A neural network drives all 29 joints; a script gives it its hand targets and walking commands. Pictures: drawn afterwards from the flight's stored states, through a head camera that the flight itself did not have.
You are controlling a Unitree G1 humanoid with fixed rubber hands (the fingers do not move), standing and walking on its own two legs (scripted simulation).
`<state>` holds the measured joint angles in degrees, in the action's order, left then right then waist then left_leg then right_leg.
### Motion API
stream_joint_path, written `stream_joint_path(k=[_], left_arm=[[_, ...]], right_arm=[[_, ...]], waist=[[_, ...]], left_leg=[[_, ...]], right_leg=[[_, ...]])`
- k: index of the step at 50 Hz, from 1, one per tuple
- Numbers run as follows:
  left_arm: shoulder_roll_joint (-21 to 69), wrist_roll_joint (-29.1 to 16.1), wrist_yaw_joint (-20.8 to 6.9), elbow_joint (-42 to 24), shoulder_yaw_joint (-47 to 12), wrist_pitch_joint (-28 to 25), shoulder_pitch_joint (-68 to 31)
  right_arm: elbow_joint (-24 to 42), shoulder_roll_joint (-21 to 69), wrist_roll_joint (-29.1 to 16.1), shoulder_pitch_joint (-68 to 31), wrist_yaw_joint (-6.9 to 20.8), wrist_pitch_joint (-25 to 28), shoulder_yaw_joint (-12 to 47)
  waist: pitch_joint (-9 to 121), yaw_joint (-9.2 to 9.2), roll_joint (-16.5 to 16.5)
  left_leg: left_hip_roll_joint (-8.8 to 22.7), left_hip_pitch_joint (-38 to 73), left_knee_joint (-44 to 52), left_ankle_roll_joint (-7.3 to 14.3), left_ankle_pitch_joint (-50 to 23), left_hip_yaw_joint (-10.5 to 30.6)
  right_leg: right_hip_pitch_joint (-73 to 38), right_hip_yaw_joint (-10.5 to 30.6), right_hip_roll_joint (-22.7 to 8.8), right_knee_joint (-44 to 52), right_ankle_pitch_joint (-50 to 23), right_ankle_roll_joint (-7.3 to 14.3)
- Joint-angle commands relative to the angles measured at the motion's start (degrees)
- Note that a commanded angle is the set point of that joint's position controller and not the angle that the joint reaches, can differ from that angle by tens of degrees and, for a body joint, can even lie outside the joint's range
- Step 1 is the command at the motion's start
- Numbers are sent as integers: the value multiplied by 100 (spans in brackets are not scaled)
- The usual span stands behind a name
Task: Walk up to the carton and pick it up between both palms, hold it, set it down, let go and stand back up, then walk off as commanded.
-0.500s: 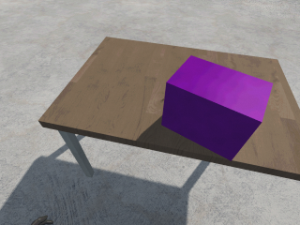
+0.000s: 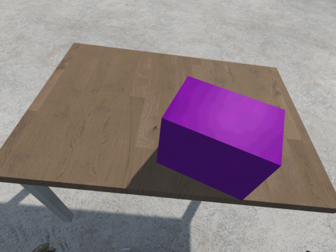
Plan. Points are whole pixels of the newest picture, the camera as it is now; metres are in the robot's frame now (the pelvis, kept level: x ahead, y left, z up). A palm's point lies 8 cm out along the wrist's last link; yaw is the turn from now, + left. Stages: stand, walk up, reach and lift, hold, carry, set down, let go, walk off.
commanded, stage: walk up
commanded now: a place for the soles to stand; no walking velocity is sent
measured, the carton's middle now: (215, 138) +0.44 -0.13 -0.01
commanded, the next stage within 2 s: none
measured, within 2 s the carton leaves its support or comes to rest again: neither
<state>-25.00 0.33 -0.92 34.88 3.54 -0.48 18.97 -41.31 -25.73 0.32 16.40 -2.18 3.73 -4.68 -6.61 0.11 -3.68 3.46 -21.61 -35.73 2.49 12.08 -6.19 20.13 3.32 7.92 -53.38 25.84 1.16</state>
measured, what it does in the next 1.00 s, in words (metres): steps on the spot: right foot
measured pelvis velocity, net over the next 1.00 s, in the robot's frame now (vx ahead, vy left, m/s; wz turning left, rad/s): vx -0.01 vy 0.00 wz -0.11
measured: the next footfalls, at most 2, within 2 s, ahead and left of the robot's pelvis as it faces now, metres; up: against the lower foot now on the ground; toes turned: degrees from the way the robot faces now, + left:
right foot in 0.28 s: +0.05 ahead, -0.16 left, +0.00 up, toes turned -2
right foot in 1.72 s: +0.01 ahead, -0.26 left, +0.00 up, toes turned -9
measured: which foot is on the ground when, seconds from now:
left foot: down 0.00-1.00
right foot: up 0.00-0.26, down 0.28-1.00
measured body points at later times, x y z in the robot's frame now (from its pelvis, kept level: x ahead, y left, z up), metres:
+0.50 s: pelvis +0.00 -0.01 -0.01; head +0.03 -0.02 +0.44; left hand +0.13 +0.30 -0.09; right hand +0.09 -0.35 -0.10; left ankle +0.05 +0.12 -0.72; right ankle +0.01 -0.16 -0.72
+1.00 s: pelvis -0.01 +0.00 -0.01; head +0.00 +0.01 +0.44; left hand +0.16 +0.31 -0.09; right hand +0.09 -0.34 -0.09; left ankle +0.05 +0.12 -0.72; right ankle +0.01 -0.16 -0.72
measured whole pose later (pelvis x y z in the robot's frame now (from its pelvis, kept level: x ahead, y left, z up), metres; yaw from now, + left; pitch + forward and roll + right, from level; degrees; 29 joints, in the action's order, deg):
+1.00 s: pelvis -0.01 +0.00 -0.01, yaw -6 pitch -3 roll +0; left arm -24.5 1.2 1.4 38.6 3.5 -2.3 14.5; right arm -41.3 -24.9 0.3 12.0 1.3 0.6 -4.5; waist -3.9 0.0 -0.3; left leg 4.1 -20.4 -41.9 -0.2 18.5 -5.6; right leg 19.2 5.3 -1.3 -42.2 20.7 -1.2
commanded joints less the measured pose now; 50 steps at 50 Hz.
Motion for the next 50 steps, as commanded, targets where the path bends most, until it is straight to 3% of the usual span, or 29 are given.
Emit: stream_joint_path(k=[1, 3, 5, 7, 9, 11, 12, 13, 14, 15, 16, 18, 19, 20, 22, 24, 25, 26, 28, 30, 32, 33, 34, 36, 39, 42, 45, 49, 50], left_arm=[[-869, 16, 53, 90, 277, 32, 257], [-682, -31, 27, 186, 307, 64, 363], [-785, -17, 30, 241, 316, 31, 350], [-787, -9, 96, 476, 328, -30, 660], [-852, 14, 177, 552, 380, -134, 833], [-1098, 107, 282, 626, 475, -213, 978], [-1098, 121, 296, 558, 432, -235, 729], [-1477, 231, 349, 499, 474, -291, 601], [-1622, 246, 350, 376, 436, -337, 145], [-1717, 217, 371, 274, 426, -375, -76], [-1639, 151, 375, 401, 397, -402, -230], [-1384, 143, 324, 425, 279, -405, -355], [-1128, 96, 308, 383, 208, -395, -325], [-1048, 98, 294, 367, 198, -356, -539], [-1021, 48, 299, 337, 179, -334, -466], [-806, 38, 289, 225, 163, -322, -378], [-896, 25, 293, 359, 169, -288, -298], [-926, 45, 319, 427, 123, -310, -168], [-1108, 57, 287, 472, 166, -319, -348], [-1159, 56, 286, 522, 167, -352, -598], [-1117, 49, 266, 411, 175, -331, -786], [-942, 56, 269, 548, 126, -313, -837], [-965, 36, 257, 612, 144, -302, -597], [-1028, 22, 276, 626, 139, -290, -535], [-918, 46, 272, 567, 100, -262, -666], [-999, 46, 237, 537, 137, -286, -791], [-1161, 134, 232, 593, 144, -293, -756], [-861, 120, 202, 512, 104, -295, -804], [-921, 51, 192, 625, 115, -278, -749]], right_arm=[[305, -1165, 78, 162, -15, 112, -151], [238, -1143, 163, -66, 53, 25, -198], [351, -1129, 200, -393, 161, -80, -220], [429, -1254, 234, -557, 271, -198, -278], [485, -1210, 215, -484, 345, -313, -299], [506, -1039, 181, -272, 392, -449, -256], [443, -925, 83, -152, 382, -465, -224], [482, -560, 50, -168, 410, -464, -159], [294, -603, -3, -346, 368, -499, -125], [294, -858, 8, -500, 355, -480, -166], [166, -881, 21, -473, 350, -454, -238], [57, -881, -23, -189, 340, -358, -243], [42, -836, -53, -43, 342, -330, -213], [-4, -691, -55, 170, 330, -297, -163], [3, -782, 9, 97, 283, -231, -215], [143, -938, 77, -124, 245, -146, -203], [85, -1036, 7, -246, 246, -127, -166], [137, -986, -15, -396, 279, -152, -136], [128, -869, -31, -491, 292, -201, -125], [88, -815, -55, -437, 289, -240, -94], [-42, -971, -56, -273, 303, -188, -88], [14, -970, 13, -411, 303, -165, -71], [41, -973, -26, -515, 298, -154, -65], [-11, -1136, -8, -493, 290, -159, -137], [71, -1049, -7, -624, 287, -191, -83], [39, -943, 57, -706, 303, -222, -111], [33, -835, 31, -701, 367, -300, -135], [6, -956, 63, -615, 376, -184, -118], [-14, -967, 53, -770, 376, -199, -120]], waist=[[540, -43, 724], [-85, -21, 1219], [-27, 1, 1362], [342, -76, 1945], [584, -71, 1633], [708, -121, 680], [317, -80, 806], [197, -121, -440], [-95, -125, -501], [-515, -64, 49], [-521, 101, -214], [76, 116, -465], [470, 149, -706], [644, 286, -465], [1036, 232, -355], [1149, 59, 378], [1399, 20, 474], [1137, -104, 641], [928, 4, 67], [639, 106, -149], [758, 134, -33], [674, 132, 329], [756, 2, 182], [1125, 51, 357], [841, 61, 541], [441, 123, 375], [164, 148, -417], [429, 86, 411], [502, -27, 329]], left_leg=[[1735, 430, 1407, 1030, -1079, 1442], [1231, -130, 1594, 762, -260, 716], [1054, -410, 1648, 789, 1375, 690], [1020, -134, 1461, 811, 2141, 544], [911, -12, 889, 795, 2313, 480], [821, -494, 74, 585, 2502, 361], [620, -655, -191, 321, 2631, 284], [202, -983, -1082, 21, 2327, 166], [65, -796, -1383, -134, 1944, 628], [212, -590, -1591, -158, 1542, 944], [374, -252, -1453, -186, 1420, 931], [186, -56, -784, -55, 1329, 590], [154, 249, -500, -55, 1021, 478], [42, 777, -221, 24, 346, 358], [64, 1166, 170, 104, -244, 457], [645, 1351, 177, 264, -1276, 995], [931, 1054, 214, 484, -1061, 1233], [895, 748, 97, 415, -705, 1061], [446, 491, -131, 133, -202, 742], [208, 590, -307, -28, 232, 528], [548, 917, 163, 137, -147, 777], [581, 781, 264, 222, -223, 833], [738, 690, 395, 261, -189, 976], [715, 751, 163, 267, -486, 793], [757, 371, 429, 317, 467, 911], [460, 259, 394, 153, 1271, 728], [299, 481, 247, 126, 1767, 732], [605, 484, 821, 239, 1939, 1083], [659, 363, 816, 255, 1830, 1040]], right_leg=[[329, 210, -620, -655, 498, 6], [210, 48, -583, 0, -83, -62], [-37, -341, -660, 510, -188, -92], [-298, -703, -670, 1047, -706, -108], [-542, -789, -697, 1829, -963, -107], [-945, -564, -621, 1970, -542, -21], [-526, 64, -809, 2265, -93, 143], [-104, 1889, -1739, 3151, 1153, 509], [589, 3008, -2420, 3883, 1906, 948], [1008, 3005, -2533, 3823, 1238, 1101], [1106, 2675, -2431, 3520, 362, 1112], [277, 1556, -1877, 2641, -1740, 787], [49, 1050, -1721, 2372, -2143, 699], [342, 759, -1622, 2086, -2213, 650], [30, 616, -1401, 1592, -2573, 504], [231, 218, -1064, 1193, -2087, 233], [-118, 40, -901, 1217, -1699, 88], [-182, 91, -968, 1492, -1303, 140], [-141, 646, -1303, 2026, -1415, 362], [288, 1208, -1569, 2342, -1420, 610], [350, 597, -1238, 1923, -1602, 316], [361, 451, -1140, 1803, -1604, 212], [16, 267, -1011, 1724, -1602, 177], [-113, 287, -1054, 1637, -1838, 184], [-102, 235, -951, 1613, -1321, 233], [372, 731, -1190, 2107, -546, 345], [896, 1179, -1276, 2696, 398, 415], [552, 528, -972, 2140, -198, 276], [306, 419, -939, 2044, -254, 232]])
